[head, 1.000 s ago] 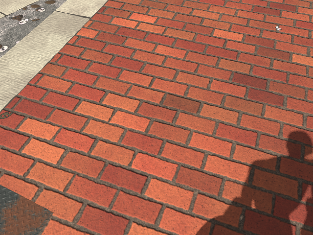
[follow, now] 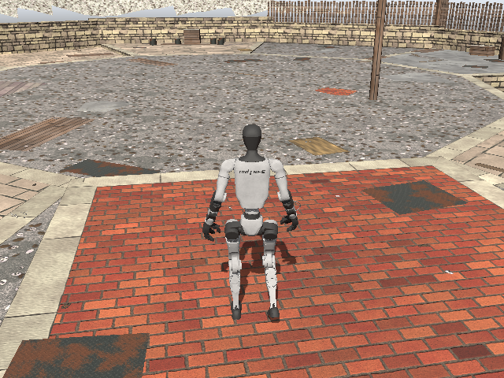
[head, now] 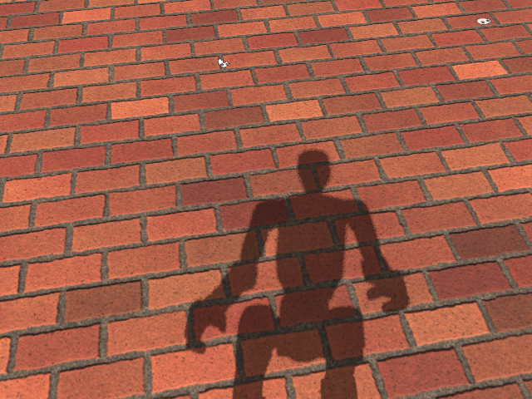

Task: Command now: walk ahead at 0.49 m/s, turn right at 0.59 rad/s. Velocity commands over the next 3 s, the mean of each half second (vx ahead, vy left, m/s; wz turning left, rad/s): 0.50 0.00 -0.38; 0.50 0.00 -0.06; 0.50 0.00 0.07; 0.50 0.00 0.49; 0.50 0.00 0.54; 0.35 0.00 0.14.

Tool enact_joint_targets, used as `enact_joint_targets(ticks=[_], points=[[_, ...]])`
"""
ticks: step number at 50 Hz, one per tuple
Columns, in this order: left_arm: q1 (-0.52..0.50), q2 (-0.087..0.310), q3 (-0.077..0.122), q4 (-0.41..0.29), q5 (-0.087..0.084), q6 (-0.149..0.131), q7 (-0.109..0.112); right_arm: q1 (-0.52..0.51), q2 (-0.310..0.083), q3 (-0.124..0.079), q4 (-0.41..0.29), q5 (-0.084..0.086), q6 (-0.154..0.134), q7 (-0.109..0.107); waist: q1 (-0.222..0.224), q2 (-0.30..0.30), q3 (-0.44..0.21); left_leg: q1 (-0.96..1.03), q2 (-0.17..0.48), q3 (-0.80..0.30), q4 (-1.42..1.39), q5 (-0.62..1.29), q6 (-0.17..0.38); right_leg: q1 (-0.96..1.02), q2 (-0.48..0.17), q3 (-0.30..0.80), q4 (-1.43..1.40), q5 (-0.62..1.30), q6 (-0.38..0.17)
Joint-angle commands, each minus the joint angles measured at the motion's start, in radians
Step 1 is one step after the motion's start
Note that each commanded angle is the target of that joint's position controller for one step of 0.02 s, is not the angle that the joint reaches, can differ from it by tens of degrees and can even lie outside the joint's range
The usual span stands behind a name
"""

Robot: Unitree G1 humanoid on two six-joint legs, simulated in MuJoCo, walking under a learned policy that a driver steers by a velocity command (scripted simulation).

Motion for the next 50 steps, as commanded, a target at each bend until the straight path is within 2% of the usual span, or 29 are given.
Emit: enact_joint_targets(ticks=[1, 3, 5, 9, 11, 14, 16, 17, 18, 19, 20, 21, 22, 23, 24, 25, 27, 30, 35, 38, 40, 43, 44, 45, 46, 47, 48, 49, 50], points=[[0.034, 0.032, 0.013, -0.080, -0.005, 0.006, -0.005, 0.026, -0.084, -0.024, -0.023, 0.001, -0.016, 0.004, 0.001, 0.108, -0.047, 0.160, 0.286, -0.256, -0.260, 0.038, 0.168, -0.179, -0.121, 0.029, -0.002, 0.061, 0.004], [-0.016, 0.026, 0.010, -0.116, 0.003, 0.015, -0.004, 0.036, -0.112, -0.035, -0.006, 0.008, -0.022, 0.005, 0.001, 0.091, -0.018, 0.152, 0.299, -0.195, -0.287, 0.104, 0.184, -0.235, -0.137, 0.027, -0.058, 0.102, 0.012], [-0.058, 0.031, 0.009, -0.143, 0.009, 0.014, -0.007, 0.051, -0.136, -0.043, 0.005, 0.005, -0.018, 0.002, -0.006, 0.075, -0.011, 0.178, 0.305, -0.136, -0.294, 0.156, 0.190, -0.281, -0.143, 0.030, -0.134, 0.181, 0.022], [-0.178, 0.016, -0.004, -0.184, 0.010, -0.003, -0.032, 0.086, -0.160, -0.045, 0.021, 0.010, -0.002, -0.001, -0.049, 0.066, 0.006, 0.206, 0.270, -0.009, -0.279, 0.205, 0.159, -0.244, -0.120, -0.026, -0.381, 0.365, 0.015], [-0.245, 0.007, -0.012, -0.208, 0.010, -0.008, -0.045, 0.123, -0.173, -0.044, 0.035, 0.019, 0.007, 0.001, -0.075, 0.066, 0.023, 0.224, 0.272, 0.013, -0.273, 0.176, 0.152, -0.210, -0.099, -0.070, -0.480, 0.373, 0.008], [-0.313, 0.025, -0.012, -0.250, 0.007, -0.009, -0.057, 0.168, -0.202, -0.049, 0.064, 0.038, 0.026, 0.003, -0.083, 0.082, 0.052, 0.313, 0.318, 0.003, -0.245, 0.175, 0.141, -0.210, -0.077, -0.096, -0.573, 0.275, -0.017], [-0.292, 0.054, -0.001, -0.260, 0.012, -0.011, -0.062, 0.166, -0.219, -0.052, 0.075, 0.045, 0.041, 0.001, -0.047, 0.110, 0.031, 0.365, 0.337, 0.014, -0.163, 0.352, 0.123, -0.140, -0.040, -0.129, -0.623, 0.179, -0.050], [-0.204, 0.080, 0.016, -0.240, 0.017, -0.013, -0.060, 0.148, -0.227, -0.051, 0.076, 0.046, 0.049, -0.002, 0.017, 0.118, -0.026, 0.358, 0.318, 0.048, -0.043, 0.521, 0.101, 0.002, -0.001, -0.161, -0.673, 0.195, -0.071], [-0.038, 0.132, 0.047, -0.186, 0.017, -0.011, -0.053, 0.155, -0.206, -0.041, 0.077, 0.040, 0.054, -0.006, 0.093, 0.103, -0.123, 0.288, 0.272, 0.093, 0.157, 0.621, 0.073, 0.246, 0.049, -0.184, -0.700, 0.239, -0.097], [0.147, 0.224, 0.079, -0.151, 0.020, -0.004, -0.035, 0.156, -0.159, -0.018, 0.048, 0.012, 0.049, -0.010, 0.163, -0.010, -0.253, 0.047, 0.221, 0.120, 0.483, 0.352, 0.023, 0.567, -0.111, 0.036, -0.674, 0.292, -0.156], [0.153, 0.325, 0.088, -0.146, 0.021, -0.006, -0.033, 0.273, -0.026, 0.023, 0.021, 0.002, 0.022, 0.006, 0.057, -0.263, -0.379, -0.340, 0.039, 0.034, 0.831, -0.421, -0.030, 0.846, -0.364, 0.567, -0.807, 0.138, -0.331], [0.180, 0.216, 0.062, -0.152, 0.022, -0.015, -0.037, 0.197, -0.136, -0.002, 0.039, 0.042, -0.004, 0.014, 0.122, -0.128, -0.417, -0.433, 0.058, -0.138, 0.947, -0.447, -0.014, 0.834, -0.384, 0.660, -0.903, 0.095, -0.326], [0.118, 0.178, 0.046, -0.148, 0.028, -0.023, -0.039, 0.102, -0.165, -0.013, 0.001, 0.069, -0.012, 0.016, 0.108, -0.104, -0.260, -0.504, 0.103, -0.125, 0.952, -0.359, 0.002, 0.719, -0.346, 0.487, -0.904, 0.191, -0.275], [0.038, 0.145, 0.036, -0.157, 0.023, -0.026, -0.041, 0.069, -0.149, -0.009, -0.004, 0.054, -0.012, 0.009, 0.070, -0.037, -0.187, -0.470, 0.150, -0.118, 0.889, -0.263, 0.006, 0.576, -0.300, 0.355, -0.908, 0.289, -0.242], [-0.025, 0.109, 0.026, -0.164, 0.025, -0.027, -0.045, 0.059, -0.143, -0.013, 0.001, 0.033, -0.005, 0.004, 0.035, -0.019, -0.135, -0.416, 0.177, -0.119, 0.825, -0.206, 0.001, 0.452, -0.260, 0.262, -0.935, 0.363, -0.222], [-0.056, 0.084, 0.019, -0.168, 0.033, -0.032, -0.046, 0.089, -0.136, -0.016, 0.007, 0.029, 0.008, 0.005, -0.002, -0.035, -0.122, -0.348, 0.198, -0.132, 0.790, -0.163, -0.001, 0.376, -0.233, 0.209, -0.971, 0.383, -0.212], [-0.063, 0.088, 0.022, -0.155, 0.030, -0.047, -0.045, 0.120, -0.101, -0.013, 0.018, 0.027, 0.033, 0.006, -0.031, -0.026, -0.105, -0.304, 0.197, -0.123, 0.739, -0.119, -0.015, 0.312, -0.218, 0.156, -1.030, 0.420, -0.223], [-0.028, 0.112, 0.029, -0.120, 0.030, -0.058, -0.033, 0.047, -0.085, -0.011, -0.008, 0.013, 0.050, -0.002, -0.027, -0.005, -0.043, -0.377, 0.195, -0.122, 0.608, -0.005, -0.042, 0.300, -0.207, 0.082, -1.076, 0.472, -0.223], [0.038, 0.132, 0.031, -0.070, 0.023, -0.045, -0.013, -0.113, -0.055, 0.001, -0.049, 0.016, 0.036, 0.013, 0.031, -0.021, 0.011, -0.371, 0.151, -0.088, 0.293, 0.242, -0.042, 0.330, -0.168, -0.012, -1.095, 0.402, -0.173], [0.090, 0.148, 0.035, -0.032, 0.017, -0.040, -0.011, -0.200, -0.056, 0.005, -0.079, 0.022, 0.030, 0.026, 0.065, -0.026, 0.040, -0.365, 0.126, -0.073, 0.193, 0.253, -0.031, 0.388, -0.193, -0.010, -1.080, 0.358, -0.168], [0.108, 0.151, 0.037, -0.009, 0.013, -0.032, -0.008, -0.234, -0.065, 0.005, -0.100, 0.025, 0.024, 0.038, 0.068, -0.030, 0.054, -0.390, 0.119, -0.080, 0.150, 0.204, -0.008, 0.460, -0.226, 0.002, -1.046, 0.377, -0.160], [0.092, 0.166, 0.043, 0.007, 0.010, -0.019, -0.001, -0.207, -0.090, -0.002, -0.107, 0.024, 0.015, 0.051, 0.035, -0.049, 0.029, -0.324, 0.095, -0.064, 0.108, 0.097, 0.033, 0.530, -0.253, 0.008, -0.973, 0.511, -0.132], [0.074, 0.176, 0.045, 0.006, 0.012, -0.014, 0.000, -0.155, -0.108, -0.011, -0.095, 0.023, 0.014, 0.050, 0.003, -0.063, -0.007, -0.233, 0.065, -0.037, 0.101, 0.066, 0.050, 0.536, -0.242, -0.003, -0.910, 0.665, -0.119], [0.055, 0.174, 0.042, 0.005, 0.014, -0.007, 0.002, -0.036, -0.137, -0.030, -0.060, 0.020, 0.014, 0.044, -0.062, -0.059, -0.080, -0.066, 0.025, -0.001, 0.082, 0.071, 0.074, 0.516, -0.200, -0.038, -0.769, 0.824, -0.097], [0.059, 0.145, 0.028, -0.004, 0.023, -0.004, 0.005, 0.136, -0.191, -0.052, -0.014, 0.016, 0.016, 0.034, -0.130, -0.026, -0.202, 0.209, 0.076, -0.054, 0.118, 0.112, 0.114, 0.388, -0.146, -0.078, -0.542, 0.766, -0.063], [0.183, 0.044, -0.004, -0.023, 0.034, -0.020, -0.004, 0.268, -0.295, -0.077, 0.002, -0.003, 0.020, 0.026, -0.107, 0.191, -0.376, 0.634, 0.347, -0.466, 0.118, 0.033, 0.266, -0.005, -0.013, -0.113, -0.130, 0.362, 0.009], [0.189, 0.028, -0.014, -0.004, 0.021, -0.042, -0.010, 0.305, -0.242, -0.062, 0.020, 0.014, 0.025, 0.030, -0.116, 0.313, -0.470, 0.743, 0.434, -0.826, -0.083, -0.137, 0.330, -0.205, 0.085, 0.010, 0.070, -0.210, 0.028], [0.094, 0.128, 0.012, -0.025, -0.008, -0.057, -0.015, 0.238, -0.188, -0.045, 0.012, 0.025, 0.024, 0.029, -0.123, 0.224, -0.315, 0.636, 0.400, -0.724, -0.116, -0.246, 0.268, -0.315, 0.017, 0.056, 0.147, -0.179, 0.009], [0.004, 0.138, 0.012, -0.055, -0.016, -0.063, -0.015, 0.155, -0.156, -0.035, -0.008, 0.023, 0.027, 0.026, -0.100, 0.149, -0.197, 0.478, 0.367, -0.581, -0.131, -0.218, 0.228, -0.327, -0.040, 0.017, 0.116, -0.086, -0.006]])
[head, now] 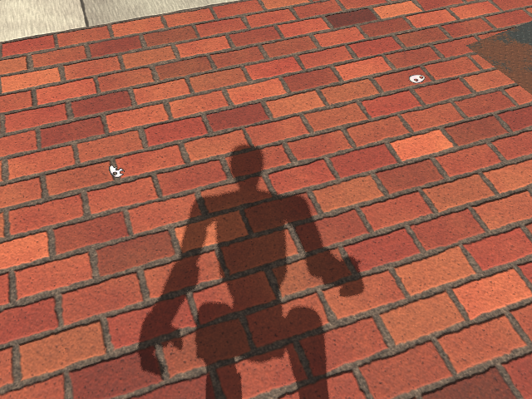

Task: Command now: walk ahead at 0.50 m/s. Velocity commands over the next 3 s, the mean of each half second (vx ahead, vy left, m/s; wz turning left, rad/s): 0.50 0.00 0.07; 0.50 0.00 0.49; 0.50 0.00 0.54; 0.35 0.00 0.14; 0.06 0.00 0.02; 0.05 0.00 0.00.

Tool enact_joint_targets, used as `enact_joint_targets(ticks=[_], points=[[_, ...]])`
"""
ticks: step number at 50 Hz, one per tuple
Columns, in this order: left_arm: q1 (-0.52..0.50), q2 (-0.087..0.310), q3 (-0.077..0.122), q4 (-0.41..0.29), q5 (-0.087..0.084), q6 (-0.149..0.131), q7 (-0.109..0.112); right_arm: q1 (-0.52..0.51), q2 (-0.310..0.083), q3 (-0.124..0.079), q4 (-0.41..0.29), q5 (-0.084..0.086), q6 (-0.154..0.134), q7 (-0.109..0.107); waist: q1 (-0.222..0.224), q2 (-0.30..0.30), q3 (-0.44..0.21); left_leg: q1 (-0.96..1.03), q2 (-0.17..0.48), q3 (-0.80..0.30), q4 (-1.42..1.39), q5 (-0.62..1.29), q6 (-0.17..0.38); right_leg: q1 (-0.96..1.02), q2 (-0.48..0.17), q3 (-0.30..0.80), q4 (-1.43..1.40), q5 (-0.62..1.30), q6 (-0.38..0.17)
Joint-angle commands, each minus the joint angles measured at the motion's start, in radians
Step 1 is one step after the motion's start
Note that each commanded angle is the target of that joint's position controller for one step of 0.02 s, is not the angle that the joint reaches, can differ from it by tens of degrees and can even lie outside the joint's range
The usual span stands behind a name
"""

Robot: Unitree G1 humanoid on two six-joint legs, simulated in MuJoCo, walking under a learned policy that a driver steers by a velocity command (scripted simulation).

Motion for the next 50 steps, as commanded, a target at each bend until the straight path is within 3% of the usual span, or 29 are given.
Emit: enact_joint_targets(ticks=[1, 2, 3, 6, 9, 13, 16, 18, 20, 21, 22, 23, 24, 25, 26, 27, 28, 29, 30, 33, 36, 40, 43, 45, 47, 48, 49, 50], points=[[-0.093, 0.125, 0.022, -0.118, -0.005, -0.041, 0.002, 0.156, -0.124, -0.032, -0.004, -0.003, 0.003, -0.008, -0.083, 0.062, -0.103, 0.468, 0.305, -0.463, -0.327, -0.104, 0.185, -0.502, -0.101, 0.028, 0.216, 0.109, -0.024], [-0.083, 0.119, 0.029, -0.117, 0.009, -0.030, 0.007, 0.120, -0.098, -0.024, -0.010, -0.014, -0.004, -0.006, -0.045, 0.081, -0.076, 0.368, 0.269, -0.394, -0.354, -0.030, 0.169, -0.434, -0.136, 0.036, 0.151, 0.163, -0.024], [-0.054, 0.100, 0.028, -0.107, 0.011, -0.018, 0.008, 0.106, -0.090, -0.022, -0.008, -0.019, -0.008, -0.004, -0.022, 0.098, -0.069, 0.311, 0.244, -0.349, -0.383, 0.009, 0.166, -0.378, -0.148, 0.035, 0.122, 0.191, -0.020], [-0.051, 0.066, 0.023, -0.106, 0.016, 0.005, 0.014, 0.130, -0.119, -0.030, 0.016, -0.013, -0.020, -0.009, -0.003, 0.088, -0.042, 0.260, 0.228, -0.250, -0.435, 0.148, 0.188, -0.384, -0.158, 0.016, 0.039, 0.257, 0.007], [-0.153, 0.057, 0.021, -0.135, 0.024, 0.002, 0.014, 0.179, -0.140, -0.036, 0.039, -0.008, -0.012, -0.026, -0.028, 0.064, -0.017, 0.307, 0.217, -0.189, -0.449, 0.230, 0.177, -0.463, -0.162, 0.006, -0.124, 0.405, 0.031], [-0.288, 0.027, 0.008, -0.163, 0.017, -0.011, -0.002, 0.236, -0.155, -0.035, 0.062, 0.003, 0.001, -0.038, -0.079, 0.065, 0.009, 0.345, 0.186, -0.121, -0.453, 0.205, 0.139, -0.428, -0.125, -0.034, -0.370, 0.571, 0.030], [-0.385, 0.027, 0.004, -0.195, 0.010, -0.019, -0.019, 0.298, -0.162, -0.037, 0.091, 0.010, 0.014, -0.039, -0.117, 0.065, 0.039, 0.414, 0.215, -0.139, -0.425, 0.179, 0.141, -0.430, -0.101, -0.045, -0.467, 0.563, 0.026], [-0.424, 0.036, 0.005, -0.218, 0.007, -0.029, -0.031, 0.321, -0.165, -0.039, 0.105, 0.014, 0.027, -0.043, -0.116, 0.070, 0.053, 0.470, 0.244, -0.174, -0.382, 0.195, 0.139, -0.438, -0.086, -0.034, -0.517, 0.507, 0.015], [-0.400, 0.063, 0.013, -0.219, 0.008, -0.040, -0.040, 0.306, -0.181, -0.046, 0.105, 0.017, 0.037, -0.050, -0.083, 0.088, 0.039, 0.500, 0.266, -0.210, -0.329, 0.235, 0.124, -0.377, -0.071, -0.025, -0.560, 0.443, -0.003], [-0.357, 0.080, 0.020, -0.209, 0.009, -0.044, -0.039, 0.289, -0.192, -0.050, 0.101, 0.018, 0.040, -0.052, -0.054, 0.101, 0.015, 0.498, 0.266, -0.219, -0.287, 0.299, 0.115, -0.301, -0.054, -0.037, -0.573, 0.411, -0.013], [-0.258, 0.107, 0.036, -0.181, 0.012, -0.048, -0.035, 0.261, -0.192, -0.050, 0.095, 0.018, 0.043, -0.053, 0.007, 0.099, -0.041, 0.474, 0.232, -0.197, -0.182, 0.425, 0.094, -0.148, -0.028, -0.061, -0.607, 0.411, -0.033], [-0.092, 0.162, 0.061, -0.137, 0.020, -0.050, -0.024, 0.256, -0.156, -0.036, 0.084, 0.009, 0.042, -0.052, 0.077, 0.076, -0.165, 0.371, 0.170, -0.158, 0.019, 0.423, 0.061, 0.120, -0.065, -0.035, -0.574, 0.440, -0.070], [0.075, 0.251, 0.082, -0.119, 0.035, -0.045, -0.013, 0.294, -0.074, -0.010, 0.055, -0.021, 0.033, -0.049, 0.111, -0.091, -0.344, 0.108, 0.065, -0.099, 0.370, 0.087, 0.011, 0.472, -0.298, 0.212, -0.526, 0.453, -0.150], [0.100, 0.259, 0.081, -0.100, 0.036, -0.036, -0.019, 0.401, -0.003, 0.009, 0.052, 0.011, 0.014, -0.044, 0.062, -0.329, -0.457, -0.189, -0.046, -0.138, 0.625, -0.444, -0.024, 0.670, -0.453, 0.621, -0.682, 0.224, -0.261], [0.066, 0.158, 0.057, -0.111, 0.030, -0.035, -0.016, 0.324, -0.128, -0.022, 0.062, 0.042, 0.008, -0.044, 0.091, -0.188, -0.340, -0.277, 0.017, -0.208, 0.723, -0.407, -0.018, 0.574, -0.415, 0.576, -0.736, 0.104, -0.217], [-0.014, 0.120, 0.043, -0.119, 0.023, -0.036, -0.011, 0.238, -0.158, -0.033, 0.033, 0.047, 0.008, -0.046, 0.078, -0.133, -0.205, -0.310, 0.060, -0.180, 0.723, -0.305, -0.012, 0.434, -0.388, 0.424, -0.757, 0.139, -0.177], [-0.083, 0.092, 0.032, -0.122, 0.025, -0.038, -0.013, 0.207, -0.143, -0.035, 0.031, 0.036, 0.014, -0.050, 0.046, -0.067, -0.134, -0.268, 0.101, -0.167, 0.692, -0.224, -0.019, 0.298, -0.348, 0.317, -0.791, 0.228, -0.160], [-0.128, 0.072, 0.028, -0.118, 0.030, -0.041, -0.015, 0.207, -0.125, -0.040, 0.029, 0.025, 0.024, -0.051, 0.014, -0.081, -0.086, -0.225, 0.128, -0.171, 0.643, -0.168, -0.024, 0.201, -0.316, 0.231, -0.828, 0.285, -0.153], [-0.156, 0.060, 0.026, -0.113, 0.036, -0.046, -0.016, 0.229, -0.105, -0.042, 0.032, 0.026, 0.037, -0.049, -0.013, -0.100, -0.068, -0.169, 0.148, -0.173, 0.620, -0.135, -0.027, 0.138, -0.291, 0.162, -0.862, 0.318, -0.145], [-0.173, 0.076, 0.036, -0.089, 0.037, -0.059, -0.012, 0.219, -0.063, -0.041, 0.014, 0.026, 0.069, -0.048, -0.039, -0.076, -0.023, -0.177, 0.157, -0.164, 0.580, -0.072, -0.042, 0.075, -0.281, 0.026, -0.916, 0.445, -0.157], [-0.150, 0.100, 0.046, -0.063, 0.041, -0.055, 0.001, 0.158, -0.057, -0.043, -0.019, 0.017, 0.075, -0.044, -0.031, -0.050, 0.004, -0.240, 0.156, -0.168, 0.455, 0.049, -0.057, 0.102, -0.278, -0.070, -0.931, 0.505, -0.160], [-0.128, 0.134, 0.055, -0.046, 0.034, -0.041, 0.014, 0.029, -0.038, -0.031, -0.063, 0.012, 0.065, -0.016, 0.012, -0.032, 0.037, -0.215, 0.141, -0.095, 0.230, 0.196, -0.048, 0.140, -0.267, -0.182, -0.937, 0.515, -0.138], [-0.084, 0.156, 0.064, -0.024, 0.020, -0.024, 0.017, -0.059, -0.036, -0.026, -0.108, 0.012, 0.065, 0.000, 0.043, -0.023, 0.066, -0.235, 0.132, -0.055, 0.136, 0.168, -0.028, 0.232, -0.296, -0.218, -0.913, 0.530, -0.129], [-0.072, 0.170, 0.070, -0.013, 0.009, -0.009, 0.017, -0.087, -0.047, -0.029, -0.135, 0.013, 0.067, 0.010, 0.041, -0.032, 0.073, -0.237, 0.117, -0.029, 0.100, 0.097, -0.004, 0.300, -0.316, -0.236, -0.868, 0.598, -0.114], [-0.091, 0.198, 0.078, -0.015, 0.000, 0.004, 0.019, -0.059, -0.073, -0.042, -0.148, 0.013, 0.071, 0.015, 0.005, -0.060, 0.035, -0.146, 0.065, 0.025, 0.085, -0.002, 0.032, 0.334, -0.319, -0.266, -0.761, 0.877, -0.093], [-0.104, 0.212, 0.082, -0.019, -0.005, 0.012, 0.021, 0.002, -0.096, -0.056, -0.140, 0.015, 0.074, 0.014, -0.036, -0.077, -0.011, -0.051, 0.023, 0.058, 0.085, -0.051, 0.055, 0.336, -0.312, -0.280, -0.657, 1.043, -0.080], [-0.127, 0.216, 0.081, -0.024, -0.011, 0.020, 0.021, 0.136, -0.134, -0.081, -0.109, 0.019, 0.075, 0.010, -0.117, -0.065, -0.079, 0.127, -0.029, 0.084, 0.031, -0.027, 0.086, 0.297, -0.282, -0.307, -0.473, 1.128, -0.057], [-0.118, 0.193, 0.071, -0.030, -0.002, 0.019, 0.023, 0.310, -0.208, -0.120, -0.060, 0.021, 0.081, -0.006, -0.193, -0.016, -0.170, 0.419, -0.042, 0.024, -0.011, 0.018, 0.127, 0.127, -0.239, -0.317, -0.210, 0.981, -0.013]])
Over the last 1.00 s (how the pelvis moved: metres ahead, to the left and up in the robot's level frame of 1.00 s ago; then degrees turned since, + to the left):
0.55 -0.09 -0.01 -11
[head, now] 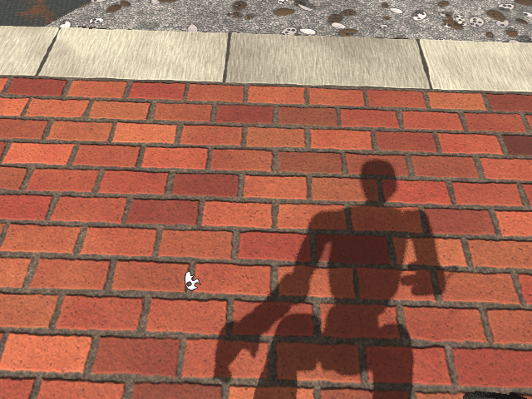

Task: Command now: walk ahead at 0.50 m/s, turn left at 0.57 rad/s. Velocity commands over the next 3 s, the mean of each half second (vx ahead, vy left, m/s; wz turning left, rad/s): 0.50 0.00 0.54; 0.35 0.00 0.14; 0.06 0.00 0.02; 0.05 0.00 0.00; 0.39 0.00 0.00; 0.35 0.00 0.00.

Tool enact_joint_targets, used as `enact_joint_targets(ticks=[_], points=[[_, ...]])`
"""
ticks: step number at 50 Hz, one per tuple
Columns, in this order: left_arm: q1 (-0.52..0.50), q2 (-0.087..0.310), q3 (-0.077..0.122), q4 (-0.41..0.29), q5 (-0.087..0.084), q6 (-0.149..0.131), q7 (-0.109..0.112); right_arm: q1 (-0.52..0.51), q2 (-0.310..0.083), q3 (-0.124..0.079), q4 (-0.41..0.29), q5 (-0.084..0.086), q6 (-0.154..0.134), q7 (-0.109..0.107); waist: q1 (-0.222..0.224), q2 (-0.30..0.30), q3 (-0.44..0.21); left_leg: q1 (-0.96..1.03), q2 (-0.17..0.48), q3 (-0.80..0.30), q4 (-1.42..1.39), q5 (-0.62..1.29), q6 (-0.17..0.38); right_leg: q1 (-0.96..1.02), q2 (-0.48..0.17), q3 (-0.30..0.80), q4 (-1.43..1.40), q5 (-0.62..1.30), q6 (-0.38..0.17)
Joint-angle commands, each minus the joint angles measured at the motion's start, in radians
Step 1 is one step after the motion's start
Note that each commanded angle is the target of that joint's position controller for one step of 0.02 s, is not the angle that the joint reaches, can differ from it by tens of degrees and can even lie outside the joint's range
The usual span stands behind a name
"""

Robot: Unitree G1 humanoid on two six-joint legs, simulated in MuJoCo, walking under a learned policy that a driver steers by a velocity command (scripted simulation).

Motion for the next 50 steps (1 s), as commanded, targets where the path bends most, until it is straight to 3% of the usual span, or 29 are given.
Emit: enact_joint_targets(ticks=[1, 2, 3, 4, 5, 6, 8, 11, 16, 21, 23, 24, 25, 26, 27, 28, 29, 30, 31, 32, 34, 36, 39, 43, 45, 47, 48, 49, 50], points=[[0.012, 0.046, -0.007, -0.118, 0.048, -0.018, -0.001, 0.361, -0.340, -0.120, 0.038, 0.011, 0.004, -0.035, -0.132, 0.231, -0.235, 0.790, 0.175, -0.458, -0.096, -0.024, 0.210, -0.619, -0.001, 0.064, 0.777, 0.131, -0.038], [-0.018, 0.053, -0.021, -0.149, 0.021, -0.064, -0.013, 0.363, -0.321, -0.102, -0.007, 0.000, -0.017, -0.026, -0.134, 0.204, -0.415, 0.929, 0.312, -0.922, -0.299, -0.224, 0.343, -0.813, 0.122, 0.327, 0.969, -0.157, -0.030], [-0.146, 0.128, -0.002, -0.177, -0.023, -0.091, -0.023, 0.347, -0.242, -0.079, -0.001, -0.010, -0.032, -0.018, -0.176, 0.090, -0.311, 0.882, 0.293, -0.817, -0.347, -0.180, 0.273, -0.918, 0.067, 0.390, 0.984, -0.069, -0.058], [-0.172, 0.119, -0.007, -0.186, -0.024, -0.104, -0.022, 0.301, -0.207, -0.070, -0.002, -0.007, -0.043, -0.019, -0.145, 0.055, -0.213, 0.755, 0.255, -0.675, -0.333, -0.103, 0.234, -0.918, 0.024, 0.384, 0.910, 0.022, -0.081], [-0.166, 0.118, -0.004, -0.169, 0.003, -0.105, -0.012, 0.223, -0.168, -0.058, -0.016, -0.004, -0.046, -0.020, -0.096, -0.008, -0.148, 0.603, 0.210, -0.559, -0.328, 0.003, 0.199, -0.850, -0.018, 0.385, 0.822, 0.088, -0.080], [-0.149, 0.133, 0.006, -0.161, 0.021, -0.095, -0.008, 0.171, -0.136, -0.046, -0.033, -0.011, -0.046, -0.025, -0.058, 0.004, -0.123, 0.493, 0.177, -0.483, -0.342, 0.095, 0.181, -0.768, -0.043, 0.390, 0.753, 0.129, -0.075], [-0.130, 0.122, 0.010, -0.163, 0.029, -0.069, -0.012, 0.155, -0.137, -0.044, -0.047, -0.015, -0.049, -0.033, -0.030, 0.013, -0.108, 0.397, 0.147, -0.433, -0.378, 0.181, 0.180, -0.697, -0.047, 0.383, 0.675, 0.168, -0.054], [-0.198, 0.083, -0.001, -0.190, 0.040, -0.049, -0.008, 0.203, -0.175, -0.054, -0.037, -0.008, -0.051, -0.054, -0.041, 0.007, -0.070, 0.332, 0.117, -0.360, -0.398, 0.254, 0.173, -0.714, -0.022, 0.359, 0.514, 0.280, -0.012], [-0.367, 0.052, -0.018, -0.241, 0.026, -0.057, -0.025, 0.268, -0.178, -0.055, -0.021, -0.002, -0.039, -0.071, -0.107, 0.064, -0.030, 0.291, 0.060, -0.323, -0.382, 0.109, 0.104, -0.644, 0.049, 0.351, 0.169, 0.548, -0.004], [-0.409, 0.087, -0.012, -0.266, 0.019, -0.080, -0.050, 0.326, -0.160, -0.050, 0.010, -0.001, -0.029, -0.077, -0.126, 0.083, -0.026, 0.413, 0.122, -0.413, -0.287, 0.079, 0.088, -0.612, 0.064, 0.367, 0.053, 0.524, -0.042], [-0.364, 0.103, -0.005, -0.258, 0.020, -0.089, -0.054, 0.322, -0.163, -0.051, 0.017, -0.006, -0.023, -0.080, -0.101, 0.114, -0.028, 0.457, 0.142, -0.440, -0.238, 0.166, 0.075, -0.563, 0.069, 0.350, 0.036, 0.437, -0.073], [-0.294, 0.117, 0.005, -0.239, 0.023, -0.093, -0.050, 0.306, -0.158, -0.048, 0.013, -0.006, -0.021, -0.079, -0.061, 0.121, -0.054, 0.462, 0.119, -0.427, -0.175, 0.282, 0.059, -0.469, 0.088, 0.323, -0.003, 0.426, -0.099], [-0.183, 0.150, 0.020, -0.213, 0.035, -0.097, -0.046, 0.293, -0.130, -0.037, 0.004, -0.011, -0.021, -0.074, -0.008, 0.102, -0.138, 0.430, 0.065, -0.388, -0.030, 0.365, 0.031, -0.288, 0.057, 0.344, 0.003, 0.447, -0.141], [-0.022, 0.207, 0.033, -0.197, 0.047, -0.097, -0.041, 0.314, -0.091, -0.018, -0.016, -0.029, -0.024, -0.073, 0.044, -0.016, -0.290, 0.269, -0.004, -0.320, 0.253, 0.178, -0.008, -0.001, -0.109, 0.528, 0.046, 0.458, -0.218], [0.084, 0.268, 0.054, -0.139, 0.039, -0.083, -0.050, 0.476, -0.029, 0.000, -0.010, 0.006, -0.036, -0.070, -0.010, -0.357, -0.394, -0.101, -0.149, -0.229, 0.580, -0.387, -0.086, 0.304, -0.307, 0.994, -0.065, 0.223, -0.391], [0.082, 0.171, 0.031, -0.141, 0.005, -0.080, -0.055, 0.430, -0.124, -0.012, 0.007, 0.018, -0.042, -0.072, 0.026, -0.242, -0.310, -0.239, -0.093, -0.281, 0.690, -0.425, -0.084, 0.269, -0.308, 1.092, -0.146, -0.037, -0.368], [0.019, 0.118, 0.015, -0.153, 0.005, -0.074, -0.051, 0.289, -0.173, -0.025, -0.018, 0.015, -0.044, -0.070, 0.047, -0.140, -0.164, -0.279, -0.053, -0.262, 0.704, -0.332, -0.080, 0.134, -0.266, 0.941, -0.164, -0.035, -0.320], [-0.042, 0.106, 0.004, -0.165, 0.020, -0.066, -0.049, 0.216, -0.162, -0.021, -0.038, 0.001, -0.046, -0.071, 0.024, -0.068, -0.092, -0.250, -0.012, -0.218, 0.671, -0.260, -0.080, -0.002, -0.225, 0.823, -0.181, 0.073, -0.297], [-0.076, 0.088, -0.003, -0.163, 0.027, -0.061, -0.048, 0.182, -0.148, -0.022, -0.050, -0.015, -0.050, -0.067, 0.001, -0.058, -0.044, -0.226, 0.020, -0.202, 0.606, -0.212, -0.082, -0.100, -0.190, 0.748, -0.204, 0.176, -0.295], [-0.088, 0.076, -0.011, -0.162, 0.036, -0.062, -0.045, 0.194, -0.132, -0.022, -0.051, -0.017, -0.051, -0.063, -0.027, -0.086, -0.044, -0.169, 0.050, -0.193, 0.556, -0.180, -0.082, -0.156, -0.158, 0.688, -0.222, 0.253, -0.284], [-0.078, 0.075, -0.013, -0.148, 0.028, -0.066, -0.044, 0.216, -0.095, -0.015, -0.043, -0.012, -0.048, -0.059, -0.043, -0.116, -0.054, -0.128, 0.064, -0.161, 0.481, -0.170, -0.092, -0.194, -0.131, 0.611, -0.252, 0.355, -0.290], [-0.074, 0.110, -0.007, -0.134, 0.025, -0.068, -0.039, 0.171, -0.071, -0.005, -0.062, -0.023, -0.045, -0.063, -0.046, -0.103, -0.031, -0.126, 0.063, -0.130, 0.367, -0.150, -0.119, -0.227, -0.136, 0.530, -0.254, 0.658, -0.306], [-0.067, 0.141, 0.000, -0.116, 0.021, -0.050, -0.027, 0.115, -0.038, 0.011, -0.070, -0.027, -0.049, -0.059, -0.034, -0.100, -0.066, -0.021, 0.038, -0.087, 0.159, 0.020, -0.135, -0.253, -0.090, 0.388, -0.221, 0.913, -0.270], [-0.004, 0.143, -0.007, -0.078, 0.010, -0.026, -0.020, 0.023, -0.055, 0.007, -0.085, -0.021, -0.047, -0.046, 0.003, -0.114, -0.086, 0.062, -0.008, -0.084, -0.016, 0.184, -0.125, -0.199, -0.086, 0.364, -0.174, 0.861, -0.236], [-0.013, 0.151, -0.006, -0.069, 0.005, -0.016, -0.018, 0.011, -0.078, -0.001, -0.094, -0.026, -0.050, -0.040, -0.010, -0.121, -0.088, 0.094, -0.016, -0.096, -0.074, 0.157, -0.100, -0.169, -0.107, 0.388, -0.119, 0.825, -0.219], [-0.036, 0.143, -0.010, -0.067, 0.002, -0.011, -0.015, 0.096, -0.106, -0.016, -0.060, -0.040, -0.053, -0.042, -0.063, -0.098, -0.120, 0.244, -0.038, -0.079, -0.185, 0.241, -0.064, -0.177, -0.073, 0.385, -0.005, 0.792, -0.180], [-0.007, 0.118, -0.019, -0.066, 0.017, -0.017, -0.015, 0.148, -0.162, -0.031, -0.051, -0.048, -0.055, -0.051, -0.072, -0.041, -0.168, 0.386, 0.034, -0.134, -0.188, 0.537, -0.029, -0.231, -0.018, 0.354, 0.108, 0.703, -0.135], [0.071, 0.056, -0.042, -0.071, 0.044, -0.028, -0.018, 0.201, -0.208, -0.033, -0.058, -0.072, -0.049, -0.060, -0.051, 0.106, -0.286, 0.654, 0.231, -0.326, -0.093, 0.927, 0.086, -0.428, 0.059, 0.312, 0.325, 0.340, -0.075], [0.152, 0.021, -0.062, -0.045, 0.034, -0.022, -0.021, 0.227, -0.138, -0.013, -0.043, -0.066, -0.036, -0.057, -0.055, 0.240, -0.404, 0.729, 0.370, -0.485, -0.113, 0.970, 0.221, -0.515, 0.086, 0.350, 0.519, -0.187, -0.031]])
Over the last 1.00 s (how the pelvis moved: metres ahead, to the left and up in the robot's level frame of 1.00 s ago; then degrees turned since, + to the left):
0.53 0.03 -0.01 20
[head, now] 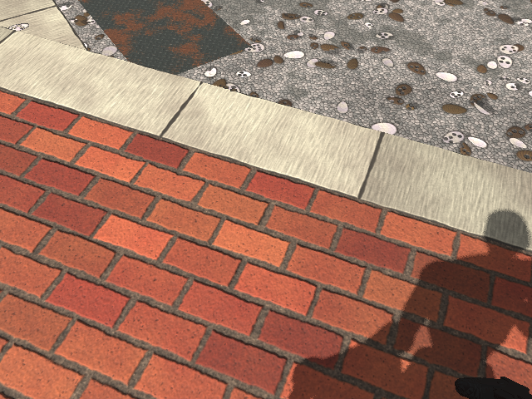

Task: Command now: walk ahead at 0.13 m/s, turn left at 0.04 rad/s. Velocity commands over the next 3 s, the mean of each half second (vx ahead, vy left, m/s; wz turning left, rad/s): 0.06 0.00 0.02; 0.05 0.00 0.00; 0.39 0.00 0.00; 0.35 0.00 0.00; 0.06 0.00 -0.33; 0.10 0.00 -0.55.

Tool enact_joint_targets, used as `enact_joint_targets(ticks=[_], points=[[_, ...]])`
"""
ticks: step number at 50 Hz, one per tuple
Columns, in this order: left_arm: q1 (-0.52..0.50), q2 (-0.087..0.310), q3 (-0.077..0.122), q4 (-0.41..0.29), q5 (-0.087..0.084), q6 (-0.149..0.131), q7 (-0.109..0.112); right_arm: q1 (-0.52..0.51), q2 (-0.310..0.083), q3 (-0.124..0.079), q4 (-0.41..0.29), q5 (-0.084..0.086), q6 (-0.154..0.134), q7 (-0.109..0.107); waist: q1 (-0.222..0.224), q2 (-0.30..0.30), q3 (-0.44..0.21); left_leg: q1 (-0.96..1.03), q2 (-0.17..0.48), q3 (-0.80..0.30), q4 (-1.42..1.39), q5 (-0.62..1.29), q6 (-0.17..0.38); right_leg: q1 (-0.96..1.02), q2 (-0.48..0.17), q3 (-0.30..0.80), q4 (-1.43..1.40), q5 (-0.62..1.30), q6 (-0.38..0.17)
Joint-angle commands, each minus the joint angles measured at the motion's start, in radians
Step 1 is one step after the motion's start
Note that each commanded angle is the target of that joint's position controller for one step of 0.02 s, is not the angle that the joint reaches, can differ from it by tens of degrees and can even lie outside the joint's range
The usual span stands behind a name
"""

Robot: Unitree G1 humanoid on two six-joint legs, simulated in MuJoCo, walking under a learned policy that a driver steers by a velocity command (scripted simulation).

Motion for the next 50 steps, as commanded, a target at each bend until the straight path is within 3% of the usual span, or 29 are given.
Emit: enact_joint_targets(ticks=[1, 2, 3, 4, 5, 7, 10, 12, 13, 14, 15, 17, 21, 28, 34, 42, 43, 44, 46, 47, 49, 50], points=[[0.122, 0.095, 0.002, -0.027, -0.004, 0.003, -0.004, 0.218, -0.099, -0.025, -0.002, 0.010, 0.017, 0.000, -0.095, 0.181, -0.355, 0.593, 0.355, -0.403, -0.030, 0.664, 0.291, -0.321, -0.046, 0.086, 0.426, -0.269, 0.043], [0.063, 0.109, 0.009, -0.039, -0.012, 0.021, 0.000, 0.164, -0.097, -0.023, 0.001, 0.021, 0.022, 0.005, -0.086, 0.135, -0.261, 0.508, 0.317, -0.364, -0.069, 0.468, 0.252, -0.372, -0.066, 0.076, 0.449, -0.239, 0.052], [0.019, 0.106, 0.013, -0.042, -0.008, 0.041, 0.010, 0.109, -0.104, -0.022, -0.001, 0.019, 0.024, 0.006, -0.076, 0.088, -0.199, 0.406, 0.291, -0.337, -0.112, 0.319, 0.224, -0.374, -0.085, 0.069, 0.427, -0.187, 0.060], [-0.002, 0.106, 0.017, -0.046, -0.001, 0.061, 0.021, 0.051, -0.113, -0.023, -0.006, 0.014, 0.027, 0.005, -0.056, 0.088, -0.154, 0.294, 0.266, -0.302, -0.157, 0.212, 0.202, -0.328, -0.100, 0.069, 0.379, -0.132, 0.068], [0.010, 0.090, 0.015, -0.040, 0.000, 0.075, 0.028, 0.007, -0.125, -0.027, -0.006, 0.004, 0.031, 0.003, -0.030, 0.117, -0.133, 0.193, 0.234, -0.257, -0.191, 0.136, 0.185, -0.251, -0.099, 0.056, 0.323, -0.081, 0.075], [0.034, 0.059, 0.009, -0.019, 0.005, 0.084, 0.035, -0.021, -0.117, -0.028, 0.004, -0.004, 0.035, -0.003, -0.019, 0.145, -0.133, 0.107, 0.186, -0.183, -0.213, 0.053, 0.174, -0.137, -0.080, 0.023, 0.218, 0.008, 0.075], [0.019, 0.045, 0.007, -0.004, 0.011, 0.082, 0.034, -0.020, -0.099, -0.023, 0.032, 0.007, 0.040, -0.012, -0.020, 0.131, -0.137, 0.077, 0.162, -0.153, -0.214, -0.156, 0.155, -0.031, -0.067, 0.000, 0.037, 0.198, 0.051], [-0.004, 0.051, 0.006, -0.008, 0.031, 0.080, 0.030, 0.016, -0.073, -0.013, 0.064, 0.014, 0.043, -0.013, -0.021, 0.102, -0.103, 0.035, 0.122, -0.140, -0.212, -0.386, 0.087, 0.035, -0.067, 0.001, -0.090, 0.290, 0.019], [-0.024, 0.079, 0.008, -0.023, 0.037, 0.078, 0.031, 0.042, -0.065, -0.009, 0.082, 0.010, 0.043, -0.012, -0.036, 0.070, -0.059, 0.015, 0.095, -0.130, -0.193, -0.464, 0.042, 0.023, -0.116, 0.055, -0.145, 0.282, -0.006], [-0.051, 0.146, 0.023, -0.026, 0.022, 0.078, 0.037, 0.073, -0.078, -0.016, 0.085, 0.008, 0.042, -0.012, -0.081, -0.027, -0.010, 0.033, 0.044, -0.086, -0.172, -0.442, 0.008, -0.066, -0.137, 0.066, -0.152, 0.156, -0.037], [-0.066, 0.125, 0.024, -0.013, 0.014, 0.072, 0.034, 0.055, -0.081, -0.017, 0.089, 0.007, 0.044, -0.017, -0.074, -0.084, 0.012, 0.128, 0.013, -0.041, -0.126, -0.358, -0.013, -0.191, -0.120, 0.071, -0.193, -0.006, -0.048], [-0.095, 0.072, 0.008, -0.005, 0.023, 0.053, 0.032, 0.053, -0.077, -0.020, 0.103, 0.014, 0.046, -0.027, -0.084, -0.112, 0.011, 0.223, 0.017, -0.034, -0.070, -0.242, -0.005, -0.247, -0.112, 0.070, -0.234, 0.006, -0.019], [-0.070, 0.069, 0.004, 0.022, 0.010, 0.029, 0.030, 0.081, -0.074, -0.023, 0.147, 0.014, 0.048, -0.028, -0.074, -0.063, -0.027, 0.248, 0.021, -0.031, -0.044, -0.081, 0.011, -0.167, -0.098, 0.051, -0.192, 0.174, -0.002], [-0.049, 0.063, -0.001, 0.061, 0.005, 0.037, 0.033, 0.090, -0.077, -0.026, 0.216, 0.024, 0.055, -0.031, -0.063, -0.009, -0.048, 0.282, 0.025, -0.025, -0.022, 0.058, 0.005, -0.109, -0.080, 0.030, -0.162, 0.316, -0.009], [-0.048, 0.051, -0.004, 0.088, 0.004, 0.043, 0.033, 0.090, -0.085, -0.027, 0.269, 0.028, 0.066, -0.041, -0.066, -0.001, -0.038, 0.300, 0.028, -0.025, -0.022, 0.082, 0.001, -0.094, -0.069, 0.018, -0.169, 0.353, -0.010], [-0.040, 0.038, -0.008, 0.120, 0.005, 0.046, 0.034, 0.076, -0.087, -0.026, 0.327, 0.029, 0.075, -0.047, -0.070, -0.009, -0.018, 0.305, 0.027, -0.023, -0.035, 0.055, -0.004, -0.088, -0.059, 0.007, -0.189, 0.334, -0.008], [-0.016, 0.031, -0.009, 0.135, 0.004, 0.048, 0.035, 0.092, -0.076, -0.023, 0.344, 0.030, 0.077, -0.047, -0.069, -0.013, -0.038, 0.312, 0.013, -0.006, -0.034, -0.051, -0.004, -0.078, -0.052, -0.001, -0.200, 0.228, -0.012], [-0.008, 0.042, -0.004, 0.142, -0.002, 0.051, 0.037, 0.096, -0.078, -0.025, 0.353, 0.035, 0.079, -0.047, -0.069, -0.029, -0.018, 0.288, -0.013, 0.019, -0.013, -0.229, 0.000, -0.096, -0.048, 0.005, -0.211, 0.067, -0.030], [-0.013, 0.079, 0.008, 0.128, -0.011, 0.051, 0.042, 0.078, -0.086, -0.029, 0.351, 0.039, 0.071, -0.046, -0.063, -0.074, 0.068, 0.158, -0.040, 0.042, 0.035, -0.506, 0.010, -0.140, -0.095, 0.088, -0.258, -0.238, -0.087], [0.011, 0.094, 0.013, 0.126, -0.016, 0.043, 0.043, 0.054, -0.080, -0.028, 0.340, 0.041, 0.057, -0.042, -0.048, -0.098, 0.106, 0.088, -0.039, 0.047, 0.078, -0.519, 0.014, -0.134, -0.146, 0.163, -0.301, -0.323, -0.119], [0.048, 0.147, 0.033, 0.137, -0.027, 0.021, 0.042, 0.024, -0.045, -0.022, 0.324, 0.050, 0.021, -0.026, -0.039, -0.191, 0.155, -0.010, -0.022, 0.074, 0.232, -0.385, 0.017, -0.093, -0.307, 0.376, -0.403, -0.385, -0.206], [0.042, 0.139, 0.034, 0.134, -0.028, 0.011, 0.040, 0.017, -0.041, -0.021, 0.319, 0.053, 0.006, -0.017, -0.045, -0.187, 0.174, -0.021, 0.007, 0.050, 0.253, -0.367, 0.032, -0.105, -0.344, 0.417, -0.412, -0.335, -0.225]])
Over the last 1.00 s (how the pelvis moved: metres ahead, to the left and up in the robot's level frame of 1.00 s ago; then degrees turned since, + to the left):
0.51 0.09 0.01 19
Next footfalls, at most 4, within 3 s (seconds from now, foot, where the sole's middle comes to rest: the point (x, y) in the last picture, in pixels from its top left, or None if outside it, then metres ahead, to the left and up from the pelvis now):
0.26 right None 0.09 -0.15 -0.77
1.54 right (343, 379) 0.52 -0.13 -0.77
2.02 left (265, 293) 0.74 0.08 -0.77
2.44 right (351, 336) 0.64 -0.16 -0.77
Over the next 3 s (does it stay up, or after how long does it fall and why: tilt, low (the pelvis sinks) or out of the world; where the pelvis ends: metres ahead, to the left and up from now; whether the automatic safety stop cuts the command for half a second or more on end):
stays up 0.67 -0.05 0.01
